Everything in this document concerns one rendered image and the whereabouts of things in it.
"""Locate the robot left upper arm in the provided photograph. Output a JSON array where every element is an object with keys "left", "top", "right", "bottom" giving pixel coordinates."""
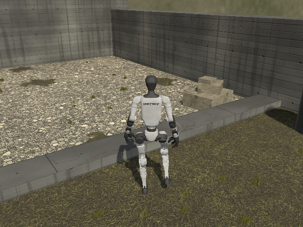
[{"left": 129, "top": 96, "right": 142, "bottom": 122}]

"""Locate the right robot shin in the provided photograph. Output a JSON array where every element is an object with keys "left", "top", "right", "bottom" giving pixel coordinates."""
[{"left": 162, "top": 147, "right": 169, "bottom": 178}]

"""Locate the robot right hand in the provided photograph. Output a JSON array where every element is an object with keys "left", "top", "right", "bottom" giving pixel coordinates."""
[{"left": 168, "top": 137, "right": 179, "bottom": 148}]

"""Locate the robot right upper arm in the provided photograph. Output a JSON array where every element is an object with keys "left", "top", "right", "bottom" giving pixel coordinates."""
[{"left": 161, "top": 96, "right": 173, "bottom": 122}]

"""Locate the robot left forearm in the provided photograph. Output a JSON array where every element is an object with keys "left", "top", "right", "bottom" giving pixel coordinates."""
[{"left": 125, "top": 115, "right": 134, "bottom": 134}]

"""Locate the robot left hand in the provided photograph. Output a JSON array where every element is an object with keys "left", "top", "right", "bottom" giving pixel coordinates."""
[{"left": 124, "top": 132, "right": 135, "bottom": 142}]

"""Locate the robot right forearm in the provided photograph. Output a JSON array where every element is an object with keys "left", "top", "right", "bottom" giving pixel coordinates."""
[{"left": 169, "top": 115, "right": 178, "bottom": 138}]

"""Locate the humanoid robot torso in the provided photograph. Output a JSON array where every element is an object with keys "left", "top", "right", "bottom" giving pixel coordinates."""
[{"left": 140, "top": 94, "right": 162, "bottom": 142}]

